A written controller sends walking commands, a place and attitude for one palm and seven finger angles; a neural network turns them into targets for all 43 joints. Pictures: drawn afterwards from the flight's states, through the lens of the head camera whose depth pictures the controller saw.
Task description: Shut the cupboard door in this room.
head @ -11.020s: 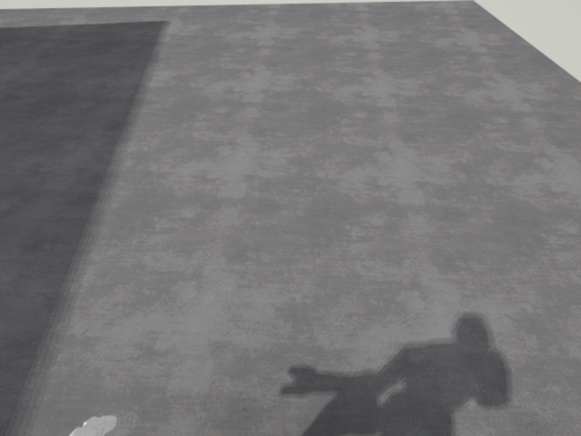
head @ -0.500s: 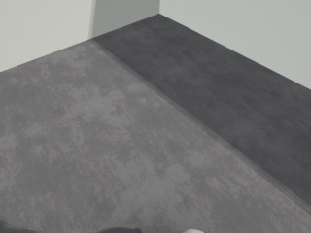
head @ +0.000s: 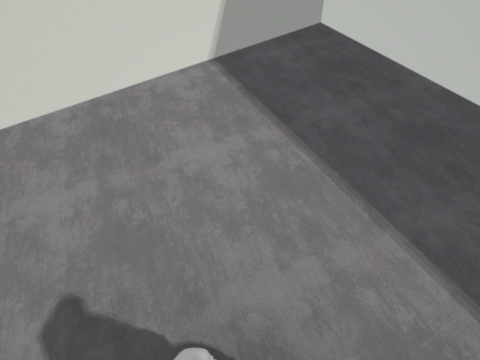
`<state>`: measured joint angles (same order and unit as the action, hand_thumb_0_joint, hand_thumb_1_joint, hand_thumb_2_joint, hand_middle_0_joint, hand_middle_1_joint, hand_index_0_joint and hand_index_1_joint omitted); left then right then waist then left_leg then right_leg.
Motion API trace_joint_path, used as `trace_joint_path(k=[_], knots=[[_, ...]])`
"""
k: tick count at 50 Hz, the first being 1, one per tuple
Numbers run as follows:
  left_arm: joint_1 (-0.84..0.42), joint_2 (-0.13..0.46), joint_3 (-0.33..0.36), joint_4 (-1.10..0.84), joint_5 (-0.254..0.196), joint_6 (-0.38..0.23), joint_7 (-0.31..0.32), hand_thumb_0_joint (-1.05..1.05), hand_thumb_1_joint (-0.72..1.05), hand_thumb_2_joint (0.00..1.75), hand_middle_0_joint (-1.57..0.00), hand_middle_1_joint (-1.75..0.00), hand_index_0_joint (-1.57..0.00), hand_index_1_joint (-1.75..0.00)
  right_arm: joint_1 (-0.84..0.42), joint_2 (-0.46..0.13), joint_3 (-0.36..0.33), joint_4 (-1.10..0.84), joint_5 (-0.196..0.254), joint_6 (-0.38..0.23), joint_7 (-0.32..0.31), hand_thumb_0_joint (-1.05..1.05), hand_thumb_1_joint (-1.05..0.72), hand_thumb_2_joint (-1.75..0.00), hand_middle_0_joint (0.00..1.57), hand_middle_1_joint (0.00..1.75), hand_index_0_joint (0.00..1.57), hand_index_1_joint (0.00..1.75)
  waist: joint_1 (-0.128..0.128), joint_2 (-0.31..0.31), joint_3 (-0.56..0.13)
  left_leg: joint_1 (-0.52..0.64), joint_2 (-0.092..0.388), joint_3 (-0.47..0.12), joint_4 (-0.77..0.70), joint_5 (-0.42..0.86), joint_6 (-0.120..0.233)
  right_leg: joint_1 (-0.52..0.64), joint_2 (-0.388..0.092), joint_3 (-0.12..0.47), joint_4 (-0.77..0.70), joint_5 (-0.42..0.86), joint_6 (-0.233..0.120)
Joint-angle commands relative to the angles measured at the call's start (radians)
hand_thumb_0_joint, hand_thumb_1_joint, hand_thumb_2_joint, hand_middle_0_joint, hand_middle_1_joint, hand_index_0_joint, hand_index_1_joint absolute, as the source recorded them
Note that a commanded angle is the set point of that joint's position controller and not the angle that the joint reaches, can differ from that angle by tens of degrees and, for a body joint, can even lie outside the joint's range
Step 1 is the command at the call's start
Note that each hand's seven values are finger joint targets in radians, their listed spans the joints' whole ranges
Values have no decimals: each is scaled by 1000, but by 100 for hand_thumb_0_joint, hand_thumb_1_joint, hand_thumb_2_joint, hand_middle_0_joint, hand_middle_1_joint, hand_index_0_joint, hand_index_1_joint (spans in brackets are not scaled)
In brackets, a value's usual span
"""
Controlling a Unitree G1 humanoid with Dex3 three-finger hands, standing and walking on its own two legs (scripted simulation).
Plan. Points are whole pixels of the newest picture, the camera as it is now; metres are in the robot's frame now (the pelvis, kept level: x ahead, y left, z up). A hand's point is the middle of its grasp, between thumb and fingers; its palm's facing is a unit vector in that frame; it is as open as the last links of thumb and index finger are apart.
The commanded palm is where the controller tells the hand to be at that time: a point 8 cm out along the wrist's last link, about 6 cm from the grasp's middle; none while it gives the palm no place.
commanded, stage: turn or walk to find it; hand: left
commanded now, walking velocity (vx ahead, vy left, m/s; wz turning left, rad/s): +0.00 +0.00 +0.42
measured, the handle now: out of the picture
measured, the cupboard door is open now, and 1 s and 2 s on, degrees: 72 72 72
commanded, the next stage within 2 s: none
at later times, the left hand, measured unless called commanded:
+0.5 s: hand out of the picture +0.00 +0.26 -0.17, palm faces +0.23 -0.94 -0.25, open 7.3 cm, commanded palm none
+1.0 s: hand out of the picture -0.09 +0.19 -0.16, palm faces +0.43 -0.86 -0.26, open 7.3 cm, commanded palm none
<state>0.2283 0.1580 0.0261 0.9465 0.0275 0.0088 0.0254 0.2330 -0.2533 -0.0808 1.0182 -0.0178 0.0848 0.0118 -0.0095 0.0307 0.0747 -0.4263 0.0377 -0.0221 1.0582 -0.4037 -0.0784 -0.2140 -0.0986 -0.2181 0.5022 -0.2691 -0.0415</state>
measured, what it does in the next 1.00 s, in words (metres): steps on the spot, turning left: left foot, then right foot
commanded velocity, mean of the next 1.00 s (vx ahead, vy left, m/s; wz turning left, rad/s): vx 0.00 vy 0.00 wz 0.42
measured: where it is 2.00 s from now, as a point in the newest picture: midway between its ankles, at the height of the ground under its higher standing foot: outside the picture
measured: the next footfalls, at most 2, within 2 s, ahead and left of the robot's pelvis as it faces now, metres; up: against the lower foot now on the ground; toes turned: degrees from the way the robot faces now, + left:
left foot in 0.18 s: +0.01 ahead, +0.15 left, +0.00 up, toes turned +10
right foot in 0.64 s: +0.03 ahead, -0.08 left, +0.00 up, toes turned +12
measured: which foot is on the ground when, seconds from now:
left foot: up 0.00-0.16, down 0.18-0.66, up 0.68-1.00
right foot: down 0.00-0.18, up 0.20-0.62, down 0.64-1.00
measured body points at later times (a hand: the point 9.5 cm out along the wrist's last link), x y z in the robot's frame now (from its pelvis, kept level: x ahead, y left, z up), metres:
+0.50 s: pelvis -0.03 +0.04 +0.00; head -0.01 +0.06 +0.45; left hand -0.01 +0.31 -0.15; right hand +0.10 -0.18 -0.14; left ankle -0.03 +0.15 -0.74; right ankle -0.01 -0.10 -0.68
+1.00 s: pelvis -0.05 +0.00 +0.00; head -0.01 -0.01 +0.45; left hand -0.11 +0.23 -0.14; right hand +0.09 -0.23 -0.16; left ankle -0.15 +0.13 -0.68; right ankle -0.01 -0.09 -0.74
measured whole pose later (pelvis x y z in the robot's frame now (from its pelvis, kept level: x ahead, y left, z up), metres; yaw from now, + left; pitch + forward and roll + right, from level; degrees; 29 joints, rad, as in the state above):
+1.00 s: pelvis -0.05 +0.00 +0.00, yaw +25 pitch -1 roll +2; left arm 0.24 0.17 0.03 0.96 0.03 0.01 0.02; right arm 0.22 -0.25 -0.08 1.02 -0.01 0.08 0.01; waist 0.00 0.02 0.08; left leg -0.40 0.04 -0.01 0.98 -0.43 -0.08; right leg -0.22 -0.11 -0.21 0.52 -0.28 -0.03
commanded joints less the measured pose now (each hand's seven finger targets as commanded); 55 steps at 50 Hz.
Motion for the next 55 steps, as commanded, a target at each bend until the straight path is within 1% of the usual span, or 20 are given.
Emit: trace_joint_path(k=[1,4,7,8,9,10,14,16,24,30,31,32,33,34,35,37,41,50,53,55], knots=[[72,239,64,-29,4,-16,8,0,90,90,-20,-30,-20,-30,-102,-31,5,-99,5,-36,2,0,-90,-90,20,30,20,30,63,-208,-72,-27,5,59,-171,-66,11,129,-271,193,-157,367,-103],[69,255,72,-14,5,-11,6,0,90,90,-20,-30,-20,-30,-95,-26,13,-104,13,-48,-1,0,-90,-90,20,30,20,30,60,-230,-109,42,-5,91,-321,-72,26,150,-280,178,-104,425,-103],[42,251,74,-11,-7,-1,3,0,90,90,-20,-30,-20,-30,-11,-48,11,-84,8,-63,-4,0,-90,-90,20,30,20,30,4,-175,-140,246,-8,117,-616,168,46,53,-242,90,28,350,-15],[53,216,70,-25,-16,7,-1,0,90,90,-20,-30,-20,-30,15,-112,-4,-84,4,-74,-4,0,-90,-90,20,30,20,30,-15,-13,-155,382,102,-23,-707,278,90,-103,-177,43,176,173,43],[23,152,51,-61,-17,12,-9,0,90,90,-20,-30,-20,-30,40,-204,-23,-91,-2,-74,-7,0,-90,-90,20,30,20,30,-32,267,-113,433,322,-296,-748,546,182,-333,-49,19,372,-283,110],[-32,157,43,-84,-8,25,-5,0,90,90,-20,-30,-20,-30,69,-225,-28,-78,-2,-68,-14,0,-90,-90,20,30,20,30,-59,231,-112,354,376,-321,-762,558,258,-330,-35,110,499,-363,107],[-19,165,53,-30,-10,27,-16,0,90,90,-20,-30,-20,-30,-74,-141,0,-107,-1,-78,-33,0,-90,-90,20,30,20,30,10,119,-64,292,228,-176,-744,546,232,-335,-25,186,618,-154,116],[-9,163,50,-24,-11,26,-15,0,90,90,-20,-30,-20,-30,-65,-142,-3,-110,2,-83,-31,0,-90,-90,20,30,20,30,7,85,-82,311,203,-151,-738,587,230,-318,-15,186,601,-128,127],[-85,148,44,-77,-15,25,-7,0,90,90,-20,-30,-20,-30,-7,-146,-19,-108,-5,-72,-26,0,-90,-90,20,30,20,30,-26,118,-79,312,203,-259,-726,531,257,-268,20,195,410,-179,130],[25,144,44,-67,-22,5,-2,0,90,90,-20,-30,-20,-30,-51,-142,-27,-129,-4,-61,-20,0,-90,-90,20,30,20,30,31,111,-122,160,135,-288,-634,468,208,20,66,164,6,-10,106],[58,170,50,-58,-18,-3,3,0,90,90,-20,-30,-20,-30,-48,-112,-25,-134,3,-62,-17,0,-90,-90,20,30,20,30,46,39,-130,68,88,-262,-570,359,164,142,25,195,-122,65,97],[79,247,65,-61,-3,-14,10,0,90,90,-20,-30,-20,-30,-32,-53,-15,-149,12,-63,-11,0,-90,-90,20,30,20,30,53,-182,-142,-104,-27,-131,-397,117,95,252,-186,409,-210,40,30],[67,299,71,-76,0,-12,9,0,90,90,-20,-30,-20,-30,-51,-37,-15,-173,5,-60,-11,0,-90,-90,20,30,20,30,61,-309,-98,-169,-110,-37,-182,-163,55,164,-372,556,-248,112,-80],[40,275,78,-89,-11,-15,15,0,90,90,-20,-30,-20,-30,-47,-83,-26,-161,-6,-40,-14,0,-90,-90,20,30,20,30,55,-332,-96,-143,-64,-93,-23,-165,59,56,-377,555,-274,62,-109],[-14,251,71,-101,-11,-12,14,0,90,90,-20,-30,-20,-30,-52,-81,-33,-140,-5,-32,-9,0,-90,-90,20,30,20,30,30,-232,-37,-134,-52,-95,89,-107,60,-22,-326,506,-279,2,-105],[-88,193,51,-113,-12,-18,8,0,90,90,-20,-30,-20,-30,4,-59,-29,-96,-9,-27,3,0,-90,-90,20,30,20,30,-17,-153,-6,-135,-29,-62,169,19,42,-36,-221,320,-236,73,-58],[-33,182,49,-92,-9,-26,11,0,90,90,-20,-30,-20,-30,12,-52,-20,-79,-7,-25,5,0,-90,-90,20,30,20,30,2,-185,-34,-129,-7,-27,150,57,10,35,-215,243,-213,193,-63],[87,249,68,-24,6,-14,7,0,90,90,-20,-30,-20,-30,-113,-26,8,-103,9,-42,0,0,-90,-90,20,30,20,30,70,-227,-82,-7,-7,71,-230,-85,15,143,-266,202,-126,428,-104],[70,263,72,-13,4,-8,4,0,90,90,-20,-30,-20,-30,-76,-28,13,-98,13,-53,-4,0,-90,-90,20,30,20,30,47,-240,-123,86,-24,111,-406,-22,30,144,-262,169,-58,471,-80],[46,248,73,-13,-9,0,2,0,90,90,-20,-30,-20,-30,-13,-56,7,-83,10,-66,-4,0,-90,-90,20,30,20,30,1,-162,-145,270,-6,104,-653,191,49,46,-228,100,62,377,-4]])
